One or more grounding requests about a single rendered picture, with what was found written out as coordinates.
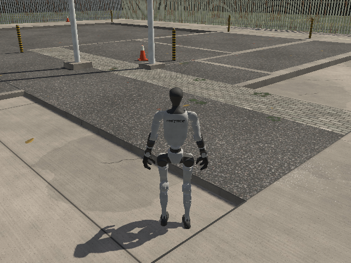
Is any robot right hand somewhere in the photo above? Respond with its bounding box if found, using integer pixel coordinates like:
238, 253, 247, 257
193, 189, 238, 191
196, 156, 209, 170

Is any right robot forearm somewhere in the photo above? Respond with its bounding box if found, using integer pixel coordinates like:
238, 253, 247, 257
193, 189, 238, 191
196, 134, 207, 158

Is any left robot upper arm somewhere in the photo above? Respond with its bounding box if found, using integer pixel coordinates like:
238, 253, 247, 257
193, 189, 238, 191
149, 111, 165, 141

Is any robot torso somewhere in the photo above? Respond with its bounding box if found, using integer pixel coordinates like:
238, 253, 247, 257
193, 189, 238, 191
163, 109, 189, 164

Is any robot left hand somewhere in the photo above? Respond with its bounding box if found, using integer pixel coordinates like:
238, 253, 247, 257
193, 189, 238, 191
143, 155, 155, 170

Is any robot right shin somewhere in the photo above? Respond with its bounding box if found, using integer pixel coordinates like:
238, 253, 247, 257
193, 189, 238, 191
183, 184, 191, 221

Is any right robot upper arm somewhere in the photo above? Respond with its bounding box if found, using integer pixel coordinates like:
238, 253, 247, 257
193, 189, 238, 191
188, 111, 202, 141

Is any left robot forearm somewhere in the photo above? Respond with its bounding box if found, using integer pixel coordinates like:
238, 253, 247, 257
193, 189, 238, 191
144, 133, 155, 157

